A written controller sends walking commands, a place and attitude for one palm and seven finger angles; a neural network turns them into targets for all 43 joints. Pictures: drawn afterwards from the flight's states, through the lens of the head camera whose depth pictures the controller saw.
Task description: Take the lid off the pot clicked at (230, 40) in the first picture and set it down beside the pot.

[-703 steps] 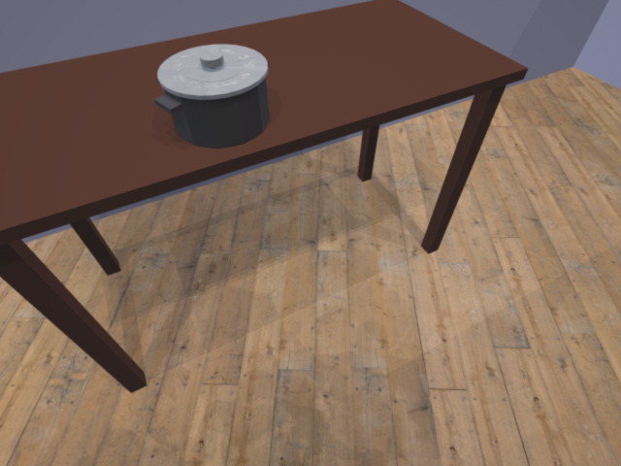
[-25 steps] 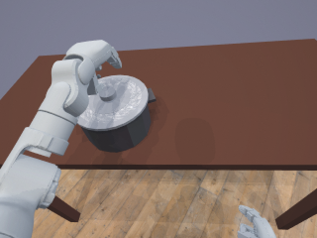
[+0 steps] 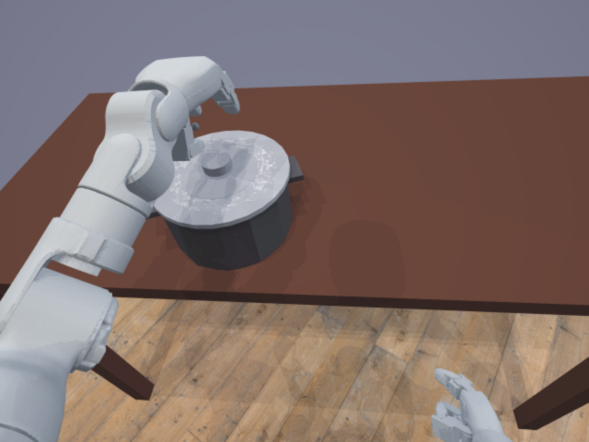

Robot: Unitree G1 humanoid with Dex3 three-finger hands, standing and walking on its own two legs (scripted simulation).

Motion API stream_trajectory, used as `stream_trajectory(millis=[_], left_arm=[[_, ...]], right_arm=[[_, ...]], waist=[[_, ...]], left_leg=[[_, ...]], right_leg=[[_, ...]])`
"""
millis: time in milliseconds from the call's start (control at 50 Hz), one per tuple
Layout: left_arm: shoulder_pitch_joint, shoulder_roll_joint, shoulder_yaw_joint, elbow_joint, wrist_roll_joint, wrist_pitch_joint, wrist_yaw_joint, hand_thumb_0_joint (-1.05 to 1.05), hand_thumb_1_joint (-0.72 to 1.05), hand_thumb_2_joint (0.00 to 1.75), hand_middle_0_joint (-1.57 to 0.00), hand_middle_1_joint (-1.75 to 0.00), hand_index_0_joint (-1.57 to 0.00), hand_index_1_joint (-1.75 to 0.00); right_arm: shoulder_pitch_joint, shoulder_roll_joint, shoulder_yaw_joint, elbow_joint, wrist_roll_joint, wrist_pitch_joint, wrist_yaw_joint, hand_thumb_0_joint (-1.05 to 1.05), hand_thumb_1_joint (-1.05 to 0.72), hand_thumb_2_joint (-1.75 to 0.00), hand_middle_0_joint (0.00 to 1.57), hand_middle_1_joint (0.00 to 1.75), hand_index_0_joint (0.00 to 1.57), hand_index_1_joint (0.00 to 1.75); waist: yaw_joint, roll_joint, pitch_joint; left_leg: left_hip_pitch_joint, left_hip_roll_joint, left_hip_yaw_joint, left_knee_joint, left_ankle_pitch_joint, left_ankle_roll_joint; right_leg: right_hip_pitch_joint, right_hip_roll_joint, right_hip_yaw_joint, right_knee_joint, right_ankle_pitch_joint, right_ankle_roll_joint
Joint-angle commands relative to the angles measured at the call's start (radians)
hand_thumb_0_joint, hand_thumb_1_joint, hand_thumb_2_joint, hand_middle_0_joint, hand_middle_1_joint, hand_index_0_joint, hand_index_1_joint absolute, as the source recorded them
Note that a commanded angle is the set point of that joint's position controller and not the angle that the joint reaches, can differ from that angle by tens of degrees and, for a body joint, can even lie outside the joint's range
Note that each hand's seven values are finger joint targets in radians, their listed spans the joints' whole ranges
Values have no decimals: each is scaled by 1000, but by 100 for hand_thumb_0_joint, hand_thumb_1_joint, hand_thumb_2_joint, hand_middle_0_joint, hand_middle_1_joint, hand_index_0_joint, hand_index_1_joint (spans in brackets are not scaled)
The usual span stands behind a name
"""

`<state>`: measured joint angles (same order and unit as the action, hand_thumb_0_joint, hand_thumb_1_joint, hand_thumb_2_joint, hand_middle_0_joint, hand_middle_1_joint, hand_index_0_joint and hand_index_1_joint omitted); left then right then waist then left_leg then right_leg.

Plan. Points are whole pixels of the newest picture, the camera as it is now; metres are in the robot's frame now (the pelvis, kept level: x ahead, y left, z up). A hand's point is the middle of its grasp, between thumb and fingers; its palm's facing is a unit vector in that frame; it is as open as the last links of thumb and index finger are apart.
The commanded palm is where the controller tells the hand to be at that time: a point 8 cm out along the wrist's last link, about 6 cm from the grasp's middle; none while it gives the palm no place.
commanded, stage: move the open hand above the knob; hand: left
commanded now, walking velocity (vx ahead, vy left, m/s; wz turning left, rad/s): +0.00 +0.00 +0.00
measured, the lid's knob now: (216, 163) +0.46 +0.13 +0.15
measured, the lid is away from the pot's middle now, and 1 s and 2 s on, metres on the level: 0.00 0.00 0.00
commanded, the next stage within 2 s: none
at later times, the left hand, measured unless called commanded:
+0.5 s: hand (210, 148) +0.42 +0.12 +0.21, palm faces -0.14 +0.00 -0.99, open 10.0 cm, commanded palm +0.40 +0.14 +0.28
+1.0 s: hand (193, 125) +0.44 +0.13 +0.23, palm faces -0.10 -0.06 -0.99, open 9.9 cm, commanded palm +0.39 +0.13 +0.28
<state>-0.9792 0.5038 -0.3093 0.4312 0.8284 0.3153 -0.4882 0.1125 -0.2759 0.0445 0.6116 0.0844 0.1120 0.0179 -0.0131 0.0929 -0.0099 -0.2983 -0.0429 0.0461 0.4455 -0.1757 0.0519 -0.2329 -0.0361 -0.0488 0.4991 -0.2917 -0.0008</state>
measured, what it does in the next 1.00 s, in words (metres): stands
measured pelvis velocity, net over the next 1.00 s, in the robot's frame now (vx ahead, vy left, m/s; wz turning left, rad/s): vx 0.00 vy -0.01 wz -0.01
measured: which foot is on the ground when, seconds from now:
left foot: down 0.00-1.00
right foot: down 0.00-1.00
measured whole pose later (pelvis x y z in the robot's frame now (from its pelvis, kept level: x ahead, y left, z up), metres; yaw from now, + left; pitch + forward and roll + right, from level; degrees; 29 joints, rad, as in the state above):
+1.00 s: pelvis +0.00 -0.01 +0.00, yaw +0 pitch +2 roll +1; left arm -0.94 0.50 -0.28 0.42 0.83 0.35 -0.46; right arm 0.11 -0.28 0.05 0.60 0.09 0.13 0.03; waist -0.01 0.10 -0.03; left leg -0.29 -0.03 0.05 0.44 -0.17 0.04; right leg -0.23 -0.03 -0.04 0.50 -0.29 -0.01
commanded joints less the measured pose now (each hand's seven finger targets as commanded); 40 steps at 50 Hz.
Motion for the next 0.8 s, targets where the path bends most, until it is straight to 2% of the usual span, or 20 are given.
stream_trajectory(millis=[0, 20, 60, 140, 180, 220, 240, 280, 320, 400, 420, 440, 480, 520, 540, 620, 660, 720, 740, 780], left_arm=[[-301, 94, 78, -24, 29, 14, 30, 0, -36, 163, -87, -8, -87, -8], [-269, 36, 42, -67, 4, 5, 27, 0, -36, 163, -87, -8, -87, -8], [-371, 83, 53, -189, 38, 0, 23, 0, -36, 163, -87, -8, -87, -8], [-689, 309, 195, -381, 54, -26, 56, 0, -36, 163, -87, -8, -87, -8], [-696, 304, 203, -241, 55, -7, 68, 0, -36, 163, -87, -8, -87, -8], [-564, 292, 238, -156, 18, -2, 85, 0, -36, 163, -87, -8, -87, -8], [-512, 268, 221, -91, 40, 5, 86, 0, -36, 163, -87, -8, -87, -8], [-345, 207, 192, 3, 36, 11, 83, 0, -36, 163, -87, -8, -87, -8], [-213, 86, 111, -42, 10, 0, 72, 0, -36, 163, -87, -8, -87, -8], [-398, 108, 70, -339, 44, 0, 57, 0, -36, 163, -87, -8, -87, -8], [-469, 151, 102, -420, 19, -10, 64, 0, -36, 163, -87, -8, -87, -8], [-558, 284, 194, -462, 47, -13, 74, 0, -36, 163, -87, -8, -87, -8], [-600, 406, 291, -337, 63, 6, 85, 0, -36, 163, -87, -8, -87, -8], [-537, 401, 309, -260, 28, 6, 95, 0, -36, 163, -87, -8, -87, -8], [-496, 316, 237, -195, 45, 12, 92, 0, -36, 163, -87, -8, -87, -8], [-206, 34, 55, -114, -8, 27, 58, 0, -36, 163, -87, -8, -87, -8], [-233, 27, 16, -165, 18, 32, 42, 0, -36, 163, -87, -8, -87, -8], [-474, 164, 90, -415, 17, 6, 54, 0, -36, 163, -87, -8, -87, -8], [-606, 283, 163, -500, 49, -7, 62, 0, -36, 163, -87, -8, -87, -8], [-651, 331, 206, -406, 56, 2, 69, 0, -36, 163, -87, -8, -87, -8]], right_arm=[[-110, -101, -36, -161, 14, -34, 16, 0, -90, -90, 20, 30, 20, 30], [-108, -108, -47, -170, 15, -25, 23, 0, -90, -90, 20, 30, 20, 30], [-136, -103, -47, -192, 12, -17, 25, 0, -90, -90, 20, 30, 20, 30], [-99, -98, -53, -179, 1, -52, 4, 0, -90, -90, 20, 30, 20, 30], [-67, -99, -49, -138, 2, -61, -6, 0, -90, -90, 20, 30, 20, 30], [-42, -119, -54, -123, -3, -61, -1, 0, -90, -90, 20, 30, 20, 30], [-54, -104, -45, -122, -3, -63, -1, 0, -90, -90, 20, 30, 20, 30], [-69, -106, -41, -138, 4, -54, 5, 0, -90, -90, 20, 30, 20, 30], [-86, -115, -51, -169, 13, -41, 22, 0, -90, -90, 20, 30, 20, 30], [-160, -96, -52, -219, 14, -20, 31, 0, -90, -90, 20, 30, 20, 30], [-150, -104, -60, -215, 13, -20, 31, 0, -90, -90, 20, 30, 20, 30], [-131, -97, -57, -212, 8, -38, 23, 0, -90, -90, 20, 30, 20, 30], [-103, -105, -46, -167, 1, -47, 0, 0, -90, -90, 20, 30, 20, 30], [-82, -118, -47, -145, -2, -48, -6, 0, -90, -90, 20, 30, 20, 30], [-98, -95, -34, -145, 0, -50, -6, 0, -90, -90, 20, 30, 20, 30], [-129, -103, -45, -176, 18, -29, 21, 0, -90, -90, 20, 30, 20, 30], [-158, -101, -39, -191, 21, -11, 28, 0, -90, -90, 20, 30, 20, 30], [-180, -103, -46, -210, 15, -14, 19, 0, -90, -90, 20, 30, 20, 30], [-162, -92, -45, -207, 8, -36, 11, 0, -90, -90, 20, 30, 20, 30], [-137, -91, -40, -171, 3, -49, -3, 0, -90, -90, 20, 30, 20, 30]], waist=[[5, -151, -277], [-7, -148, -286], [-3, -135, -332], [-13, -83, -510], [-15, -87, -426], [-1, -91, -392], [12, -121, -381], [26, -186, -305], [17, -170, -299], [3, -107, -385], [-11, -109, -418], [4, -94, -481], [10, -104, -444], [9, -106, -397], [15, -113, -366], [4, -140, -274], [1, -137, -276], [-16, -113, -416], [-4, -64, -525], [-7, -61, -509]], left_leg=[[196, 3, -49, -29, 159, 7], [217, 5, -50, -20, 168, 12], [233, 5, -48, -22, 151, 16], [330, -1, -66, -14, 215, 31], [299, 6, -73, -32, 186, 23], [271, 10, -74, -34, 208, 22], [248, 10, -61, -39, 206, 15], [191, 16, -49, -51, 155, 8], [206, 15, -43, -36, 186, 8], [278, 15, -43, -15, 218, 20], [305, 16, -55, 0, 242, 29], [319, 11, -54, -5, 259, 32], [277, 6, -53, -19, 233, 28], [251, 10, -52, -20, 226, 26], [229, 7, -41, -30, 218, 18], [224, 12, -41, -18, 194, 11], [215, 10, -33, -19, 141, 9], [280, 1, -48, 10, 182, 28], [327, -5, -50, 8, 230, 31], [325, -5, -64, 7, 258, 27]], right_leg=[[-34, 38, -8, -59, 253, -36], [-36, 36, -10, -68, 259, -37], [-28, 37, -3, -67, 236, -37], [54, 45, 25, -54, 300, -38], [14, 49, 9, -57, 268, -43], [21, 47, 4, -69, 280, -48], [21, 45, 6, -56, 277, -44], [3, 39, -1, -62, 240, -38], [0, 38, -7, -64, 265, -39], [-5, 36, 8, -57, 277, -40], [9, 36, 9, -59, 296, -41], [56, 42, 26, -54, 327, -39], [73, 42, 29, -54, 339, -40], [69, 39, 25, -69, 339, -42], [48, 38, 21, -59, 321, -40], [-32, 36, -3, -71, 281, -38], [-51, 37, -4, -75, 234, -33], [16, 31, 18, -62, 286, -38], [69, 37, 35, -51, 335, -38], [71, 41, 31, -41, 369, -41]])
